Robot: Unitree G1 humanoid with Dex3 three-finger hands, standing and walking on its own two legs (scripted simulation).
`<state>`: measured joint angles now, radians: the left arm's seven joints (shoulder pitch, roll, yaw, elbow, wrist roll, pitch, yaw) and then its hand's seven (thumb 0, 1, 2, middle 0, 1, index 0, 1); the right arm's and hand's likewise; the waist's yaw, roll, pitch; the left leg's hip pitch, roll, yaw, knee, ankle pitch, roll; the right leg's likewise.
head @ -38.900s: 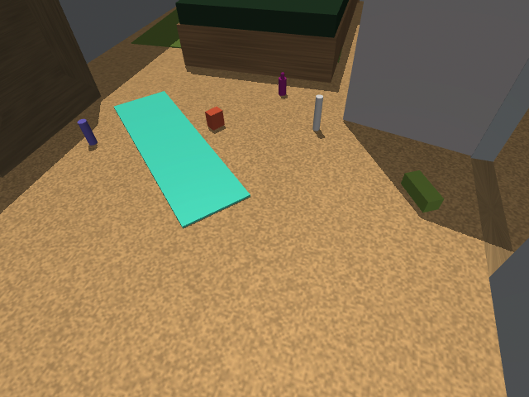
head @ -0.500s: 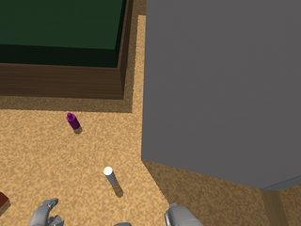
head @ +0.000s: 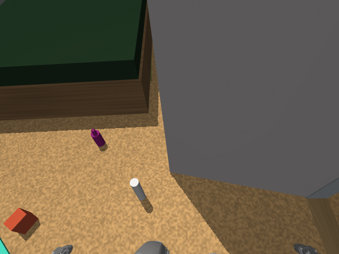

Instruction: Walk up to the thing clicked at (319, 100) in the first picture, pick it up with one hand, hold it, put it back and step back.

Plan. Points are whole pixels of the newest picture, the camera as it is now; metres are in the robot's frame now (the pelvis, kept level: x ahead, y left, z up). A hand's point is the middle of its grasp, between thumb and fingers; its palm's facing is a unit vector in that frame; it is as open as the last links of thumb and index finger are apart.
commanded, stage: step back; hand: left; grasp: from the side
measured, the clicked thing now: (138, 190) +0.48 +0.24 -0.65
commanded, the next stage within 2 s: none
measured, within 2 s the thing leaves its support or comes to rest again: neither
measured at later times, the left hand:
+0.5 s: hand out of the picture -0.07 +0.28 -0.16, palm faces -0.02 -0.92 -0.39, open 7.4 cm
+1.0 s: hand out of the picture -0.19 +0.23 -0.16, palm faces +0.06 -0.92 -0.39, open 7.4 cm
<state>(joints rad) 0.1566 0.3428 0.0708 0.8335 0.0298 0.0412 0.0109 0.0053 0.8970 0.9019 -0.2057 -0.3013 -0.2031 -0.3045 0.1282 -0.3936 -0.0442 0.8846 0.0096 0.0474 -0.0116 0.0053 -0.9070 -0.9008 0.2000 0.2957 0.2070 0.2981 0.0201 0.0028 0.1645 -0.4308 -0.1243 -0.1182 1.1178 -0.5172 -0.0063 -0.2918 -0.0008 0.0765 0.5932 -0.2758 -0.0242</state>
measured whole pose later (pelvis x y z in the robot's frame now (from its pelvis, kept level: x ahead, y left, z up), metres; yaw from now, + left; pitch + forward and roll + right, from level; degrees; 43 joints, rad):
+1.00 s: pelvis -0.32 -0.04 -0.02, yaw +3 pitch -3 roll +3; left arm 0.07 0.39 0.08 0.74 0.02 0.07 0.02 0.00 0.90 0.90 -0.20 -0.30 -0.20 -0.30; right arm 0.21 -0.35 -0.04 0.89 -0.03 0.03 -0.02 0.01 -0.91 -0.90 0.20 0.30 0.21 0.30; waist 0.01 -0.08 0.23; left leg -0.25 -0.07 0.01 0.67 -0.36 0.01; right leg -0.46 -0.07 0.01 0.76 -0.27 -0.02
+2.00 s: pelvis -0.47 -0.10 -0.01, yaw +5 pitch -3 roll -1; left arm 0.21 0.37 0.07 0.96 0.04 -0.05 0.00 0.00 0.90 0.90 -0.20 -0.30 -0.20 -0.30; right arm 0.24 -0.40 -0.06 0.97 -0.02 0.02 0.01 0.01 -0.91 -0.90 0.20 0.30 0.21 0.30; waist -0.01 0.05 0.07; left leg -0.27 0.02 -0.10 0.80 -0.49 0.00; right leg -0.31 0.02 -0.06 0.63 -0.26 -0.03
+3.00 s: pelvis -0.44 -0.07 +0.01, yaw +6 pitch -4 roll +0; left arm 0.09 0.35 0.00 1.15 0.01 -0.02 -0.01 0.00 0.90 0.90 -0.20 -0.30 -0.20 -0.30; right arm 0.07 -0.35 -0.01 1.13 -0.01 -0.01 0.02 0.01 -0.91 -0.90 0.20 0.30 0.21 0.30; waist 0.01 0.01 0.07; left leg -0.13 0.04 -0.01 0.35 -0.16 -0.04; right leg -0.12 -0.03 -0.03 0.35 -0.17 0.02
